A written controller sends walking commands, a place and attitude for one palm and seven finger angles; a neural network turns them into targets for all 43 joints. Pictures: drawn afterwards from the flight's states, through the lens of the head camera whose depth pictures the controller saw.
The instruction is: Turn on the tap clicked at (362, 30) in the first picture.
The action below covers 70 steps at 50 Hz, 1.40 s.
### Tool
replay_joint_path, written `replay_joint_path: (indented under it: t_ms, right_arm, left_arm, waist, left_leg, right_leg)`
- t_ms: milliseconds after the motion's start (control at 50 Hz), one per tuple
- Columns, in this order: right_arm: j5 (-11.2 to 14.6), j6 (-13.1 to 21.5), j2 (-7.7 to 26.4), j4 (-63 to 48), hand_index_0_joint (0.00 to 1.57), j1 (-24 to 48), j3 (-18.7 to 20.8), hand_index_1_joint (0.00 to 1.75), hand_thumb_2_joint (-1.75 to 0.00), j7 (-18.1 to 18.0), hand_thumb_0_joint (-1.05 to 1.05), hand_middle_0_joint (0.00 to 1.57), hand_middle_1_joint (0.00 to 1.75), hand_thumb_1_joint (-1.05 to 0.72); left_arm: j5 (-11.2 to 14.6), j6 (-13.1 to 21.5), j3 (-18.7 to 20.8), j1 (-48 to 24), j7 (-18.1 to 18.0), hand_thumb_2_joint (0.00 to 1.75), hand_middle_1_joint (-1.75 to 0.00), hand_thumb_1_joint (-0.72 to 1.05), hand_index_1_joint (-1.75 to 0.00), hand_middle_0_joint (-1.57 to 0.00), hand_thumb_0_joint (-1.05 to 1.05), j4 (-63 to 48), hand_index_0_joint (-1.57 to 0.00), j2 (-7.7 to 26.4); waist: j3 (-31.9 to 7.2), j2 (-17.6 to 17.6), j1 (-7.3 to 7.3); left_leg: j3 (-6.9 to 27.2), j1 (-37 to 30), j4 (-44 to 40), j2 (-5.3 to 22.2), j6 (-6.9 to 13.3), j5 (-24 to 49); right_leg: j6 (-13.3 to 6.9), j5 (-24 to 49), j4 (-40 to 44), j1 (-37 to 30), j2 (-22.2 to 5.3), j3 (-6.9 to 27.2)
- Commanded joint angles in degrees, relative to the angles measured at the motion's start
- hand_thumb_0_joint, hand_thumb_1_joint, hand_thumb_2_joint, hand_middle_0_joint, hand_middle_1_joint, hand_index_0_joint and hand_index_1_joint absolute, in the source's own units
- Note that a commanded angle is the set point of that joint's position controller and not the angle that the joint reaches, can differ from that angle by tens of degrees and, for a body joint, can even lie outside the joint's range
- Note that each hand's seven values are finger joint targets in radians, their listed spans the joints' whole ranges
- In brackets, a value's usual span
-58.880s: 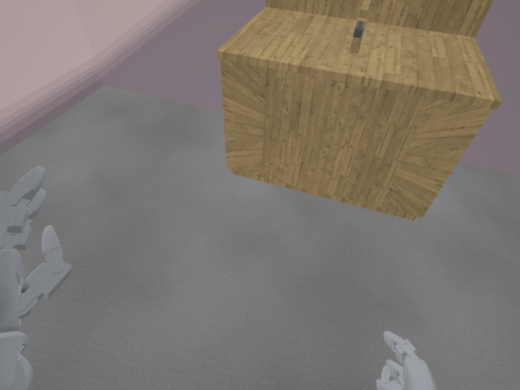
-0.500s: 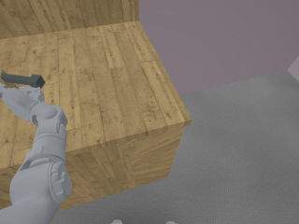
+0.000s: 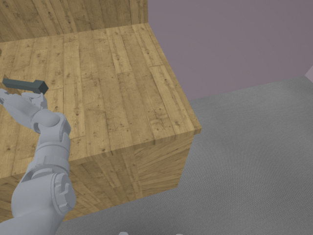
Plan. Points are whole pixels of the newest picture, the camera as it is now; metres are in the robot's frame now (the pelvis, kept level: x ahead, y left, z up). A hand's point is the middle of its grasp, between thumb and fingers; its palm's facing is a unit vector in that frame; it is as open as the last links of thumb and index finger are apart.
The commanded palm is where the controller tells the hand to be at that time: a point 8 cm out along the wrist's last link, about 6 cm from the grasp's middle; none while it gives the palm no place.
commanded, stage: push the lever round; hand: left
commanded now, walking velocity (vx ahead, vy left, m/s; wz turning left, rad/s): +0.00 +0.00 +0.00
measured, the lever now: (39, 87) +0.48 +0.30 +0.11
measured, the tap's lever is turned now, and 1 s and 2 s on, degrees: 64 64 64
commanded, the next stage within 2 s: lift the hand up off the lever in 1.88 s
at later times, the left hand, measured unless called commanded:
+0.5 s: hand (41, 97) +0.44 +0.29 +0.10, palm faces +0.86 -0.50 -0.09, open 8.6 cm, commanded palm +0.45 +0.30 +0.10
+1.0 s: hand (42, 97) +0.45 +0.29 +0.10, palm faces +0.87 -0.49 -0.07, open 8.6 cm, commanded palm +0.45 +0.30 +0.10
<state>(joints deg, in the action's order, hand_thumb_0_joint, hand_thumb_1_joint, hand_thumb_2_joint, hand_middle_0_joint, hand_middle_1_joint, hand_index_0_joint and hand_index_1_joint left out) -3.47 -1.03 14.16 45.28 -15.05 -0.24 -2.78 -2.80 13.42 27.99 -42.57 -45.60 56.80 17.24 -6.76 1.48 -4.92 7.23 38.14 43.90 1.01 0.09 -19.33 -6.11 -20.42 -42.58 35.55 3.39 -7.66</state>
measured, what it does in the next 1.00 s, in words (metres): stands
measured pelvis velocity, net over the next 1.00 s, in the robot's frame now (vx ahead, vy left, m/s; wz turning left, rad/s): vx -0.01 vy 0.01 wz -0.01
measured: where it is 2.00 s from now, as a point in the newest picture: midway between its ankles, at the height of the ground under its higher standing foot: outside the picture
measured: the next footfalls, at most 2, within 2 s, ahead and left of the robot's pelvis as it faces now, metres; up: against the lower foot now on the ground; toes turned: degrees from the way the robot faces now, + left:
none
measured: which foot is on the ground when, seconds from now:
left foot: down 0.00-1.00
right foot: down 0.00-1.00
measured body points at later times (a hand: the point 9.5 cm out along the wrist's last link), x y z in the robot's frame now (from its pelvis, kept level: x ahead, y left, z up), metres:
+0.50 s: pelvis -0.01 +0.00 +0.00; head +0.05 +0.00 +0.45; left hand +0.40 +0.31 +0.11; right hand +0.04 -0.26 -0.14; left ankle +0.03 +0.17 -0.70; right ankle +0.01 -0.05 -0.71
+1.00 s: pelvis -0.01 +0.01 +0.00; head +0.05 +0.01 +0.45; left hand +0.40 +0.31 +0.11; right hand +0.05 -0.26 -0.13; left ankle +0.03 +0.17 -0.70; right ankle +0.01 -0.05 -0.71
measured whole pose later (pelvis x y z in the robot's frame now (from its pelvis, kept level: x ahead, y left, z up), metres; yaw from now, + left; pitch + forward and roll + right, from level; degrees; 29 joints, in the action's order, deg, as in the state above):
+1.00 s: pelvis -0.01 +0.01 +0.00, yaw -1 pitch +13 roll -1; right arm -3.2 -1.6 13.9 45.5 -15.3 -0.6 -3.2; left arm -3.2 13.6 27.8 -43.1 -46.6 58.2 17.5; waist -7.2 1.6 -5.5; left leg 6.7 38.8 44.6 1.1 0.2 -19.2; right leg -5.5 -19.7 -42.6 36.1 3.5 -7.0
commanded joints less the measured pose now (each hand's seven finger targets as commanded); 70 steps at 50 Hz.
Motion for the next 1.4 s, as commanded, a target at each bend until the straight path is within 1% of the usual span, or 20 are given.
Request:
replay_joint_path:
  t_ms: [0,20,120,160,200,280,300,360,500,540,680,860,920,980,1000,1060,1200,1260,1300,1380]
  right_arm:
    - [0.09,1.05,8.12,-3.77,0.20,-2.79,2.81,0.30,-0.90,-0.93,0.00,0.20,0.30,-0.90]
    - [0.29,1.17,7.92,-4.20,0.20,-2.60,2.59,0.30,-0.90,-0.84,0.00,0.20,0.30,-0.90]
    - [0.38,1.02,8.08,-4.11,0.20,-2.79,2.78,0.30,-0.90,-1.00,0.00,0.20,0.30,-0.90]
    - [0.35,1.19,7.83,-4.12,0.20,-2.79,2.71,0.30,-0.90,-0.84,0.00,0.20,0.30,-0.90]
    - [0.17,0.98,8.17,-3.64,0.20,-2.92,2.70,0.30,-0.90,-0.91,0.00,0.20,0.30,-0.90]
    - [0.48,1.08,8.02,-4.27,0.20,-2.20,2.63,0.30,-0.90,-0.92,0.00,0.20,0.30,-0.90]
    - [0.38,0.86,8.36,-3.81,0.20,-2.64,2.77,0.30,-0.90,-1.04,0.00,0.20,0.30,-0.90]
    - [0.53,1.14,8.01,-4.22,0.20,-2.31,2.57,0.30,-0.90,-1.03,0.00,0.20,0.30,-0.90]
    - [0.61,0.68,8.42,-3.76,0.20,-2.40,2.71,0.30,-0.90,-1.28,0.00,0.20,0.30,-0.90]
    - [0.78,0.81,8.21,-4.07,0.20,-2.30,2.50,0.30,-0.90,-1.26,0.00,0.20,0.30,-0.90]
    - [0.88,0.99,8.26,-4.32,0.20,-1.70,2.32,0.30,-0.90,-1.46,0.00,0.20,0.30,-0.90]
    - [0.74,0.83,8.31,-4.04,0.20,-2.18,2.44,0.30,-0.90,-1.44,0.00,0.20,0.30,-0.90]
    - [0.58,0.86,8.08,-3.95,0.20,-2.49,2.39,0.30,-0.90,-1.31,0.00,0.20,0.30,-0.90]
    - [0.42,0.68,8.13,-4.16,0.20,-2.38,2.38,0.30,-0.90,-1.35,0.00,0.20,0.30,-0.90]
    - [0.38,0.36,8.28,-3.83,0.20,-2.26,2.53,0.30,-0.90,-1.46,0.00,0.20,0.30,-0.90]
    - [0.36,0.67,7.93,-4.36,0.20,-2.37,2.43,0.30,-0.90,-1.39,0.00,0.20,0.30,-0.90]
    - [0.22,0.54,8.17,-3.85,0.20,-2.17,2.64,0.30,-0.90,-1.51,0.00,0.20,0.30,-0.90]
    - [0.31,0.79,7.95,-4.08,0.20,-2.35,2.43,0.30,-0.90,-1.37,0.00,0.20,0.30,-0.90]
    - [0.20,0.60,8.11,-3.79,0.20,-2.40,2.56,0.30,-0.90,-1.44,0.00,0.20,0.30,-0.90]
    - [0.27,1.11,7.96,-4.10,0.20,-2.29,2.55,0.30,-0.90,-1.18,0.00,0.20,0.30,-0.90]
  left_arm:
    - [-5.25,2.63,-7.37,-35.33,6.57,0.90,-0.15,0.90,-0.15,-0.15,0.00,-14.03,-0.15,16.38]
    - [-5.01,2.57,-9.22,-35.96,6.78,0.90,-0.15,0.90,-0.15,-0.15,0.00,-14.74,-0.15,14.34]
    - [-4.75,2.66,-7.21,-36.21,6.83,0.90,-0.15,0.90,-0.15,-0.15,0.00,-15.66,-0.15,17.05]
    - [-4.71,2.73,-8.08,-36.11,6.82,0.90,-0.15,0.90,-0.15,-0.15,0.00,-15.59,-0.15,15.48]
    - [-4.95,2.50,-6.22,-35.04,6.66,0.90,-0.15,0.90,-0.15,-0.15,0.00,-13.38,-0.15,17.51]
    - [-4.79,1.86,-8.03,-35.47,6.81,0.90,-0.15,0.90,-0.15,-0.15,0.00,-13.65,-0.15,16.17]
    - [-4.85,2.12,-6.16,-35.96,6.72,0.90,-0.15,0.90,-0.15,-0.15,0.00,-13.57,-0.15,18.67]
    - [-4.60,2.41,-7.66,-36.18,6.66,0.90,-0.15,0.90,-0.15,-0.15,0.00,-13.78,-0.15,16.85]
    - [-4.45,1.82,-5.57,-35.03,6.46,0.90,-0.15,0.90,-0.15,-0.15,0.00,-11.82,-0.15,19.64]
    - [-4.22,2.06,-7.79,-36.30,6.70,0.90,-0.15,0.90,-0.15,-0.15,0.00,-13.30,-0.15,17.14]
    - [-4.13,2.04,-8.98,-36.19,6.28,0.90,-0.15,0.90,-0.15,-0.15,0.00,-12.44,-0.15,15.97]
    - [-4.35,2.54,-6.94,-35.66,5.84,0.90,-0.15,0.90,-0.15,-0.15,0.00,-12.85,-0.15,18.05]
    - [-4.76,2.59,-7.48,-36.25,5.73,0.90,-0.15,0.90,-0.15,-0.15,0.00,-13.07,-0.15,16.99]
    - [-4.93,2.21,-6.47,-35.00,5.70,0.90,-0.15,0.90,-0.15,-0.15,0.00,-12.16,-0.15,18.05]
    - [-5.21,2.19,-5.35,-35.26,5.66,0.90,-0.15,0.90,-0.15,-0.15,0.00,-12.13,-0.15,19.73]
    - [-5.32,2.59,-7.69,-36.55,5.86,0.90,-0.15,0.90,-0.15,-0.15,0.00,-13.42,-0.15,16.75]
    - [-5.23,2.60,-6.75,-36.05,5.69,0.90,-0.15,0.90,-0.15,-0.15,0.00,-13.06,-0.15,17.83]
    - [-5.04,2.75,-7.93,-35.85,5.81,0.90,-0.15,0.90,-0.15,-0.15,0.00,-12.78,-0.15,16.13]
    - [-5.08,2.68,-6.47,-35.65,5.68,0.90,-0.15,0.90,-0.15,-0.15,0.00,-12.55,-0.15,17.92]
    - [-5.06,3.14,-9.19,-36.52,5.78,0.90,-0.15,0.90,-0.15,-0.15,0.00,-13.69,-0.15,14.43]
  waist:
    - [-18.36,2.97,-5.11]
    - [-18.34,3.35,-5.42]
    - [-20.06,2.61,-5.21]
    - [-19.18,3.21,-5.23]
    - [-17.73,3.01,-4.95]
    - [-17.43,2.53,-5.38]
    - [-18.17,3.56,-4.85]
    - [-17.77,3.24,-5.24]
    - [-17.77,2.57,-4.74]
    - [-17.87,2.86,-5.20]
    - [-16.51,2.98,-5.29]
    - [-17.98,1.72,-5.09]
    - [-17.88,3.55,-5.18]
    - [-16.98,1.25,-5.10]
    - [-17.08,2.79,-4.83]
    - [-17.09,2.93,-5.21]
    - [-17.69,3.65,-5.09]
    - [-17.44,2.53,-5.26]
    - [-17.51,2.89,-4.95]
    - [-17.62,3.88,-5.49]
  left_leg:
    - [-3.83,-5.39,-2.37,-2.43,3.57,1.66]
    - [-3.96,-5.67,-2.52,-2.50,3.60,1.62]
    - [-3.82,-5.11,-1.97,-2.38,3.62,1.91]
    - [-3.80,-5.29,-2.14,-2.46,3.55,2.08]
    - [-3.70,-4.58,-2.22,-2.44,3.55,1.39]
    - [-3.86,-3.57,-2.09,-2.25,3.53,0.07]
    - [-3.67,-3.79,-2.22,-2.22,3.49,-0.07]
    - [-3.74,-3.55,-2.11,-2.13,3.53,-0.33]
    - [-3.65,-1.85,-1.87,-1.90,3.43,-0.96]
    - [-3.72,-3.30,-2.31,-1.87,3.57,-0.86]
    - [-3.83,-3.77,-2.85,-1.78,3.62,-1.94]
    - [-3.93,-3.04,-2.38,-1.84,3.61,-0.70]
    - [-3.83,-4.44,-2.87,-2.04,3.64,0.17]
    - [-4.05,-2.67,-2.47,-2.08,3.67,-0.46]
    - [-4.06,-2.82,-2.30,-2.06,3.59,-0.25]
    - [-3.95,-4.59,-3.08,-2.04,3.69,0.14]
    - [-4.02,-4.61,-2.72,-2.09,3.67,-0.27]
    - [-3.85,-4.60,-3.07,-2.12,3.72,-0.21]
    - [-3.76,-4.12,-2.77,-2.14,3.69,-0.25]
    - [-3.83,-6.11,-3.17,-2.22,3.75,0.02]
  right_leg:
    - [6.85,11.30,9.69,-11.70,-4.38,12.01]
    - [6.96,11.29,9.60,-11.35,-4.40,12.06]
    - [7.27,12.84,9.50,-13.02,-4.85,12.79]
    - [7.20,13.17,9.38,-12.52,-4.71,12.42]
    - [6.94,11.07,9.59,-11.67,-4.40,12.09]
    - [7.40,8.23,10.44,-11.50,-4.83,13.14]
    - [6.84,7.03,10.42,-11.64,-4.61,12.92]
    - [7.12,6.61,10.45,-11.33,-4.67,13.21]
    - [7.16,4.86,10.68,-12.00,-4.85,13.69]
    - [6.95,4.23,10.60,-10.99,-4.54,13.11]
    - [6.67,0.10,11.54,-9.53,-4.10,12.87]
    - [7.08,4.99,10.77,-11.90,-4.65,13.33]
    - [6.61,6.55,10.05,-10.96,-4.06,12.02]
    - [7.12,6.10,10.51,-11.91,-4.43,12.76]
    - [6.90,6.33,10.66,-11.99,-4.59,13.13]
    - [6.54,6.23,10.28,-10.82,-3.89,11.80]
    - [6.49,5.29,10.60,-10.80,-3.97,12.25]
    - [6.48,5.37,10.35,-10.80,-3.78,11.72]
    - [6.52,5.61,10.39,-11.11,-3.93,12.11]
    - [6.24,5.43,10.23,-9.49,-3.45,11.23]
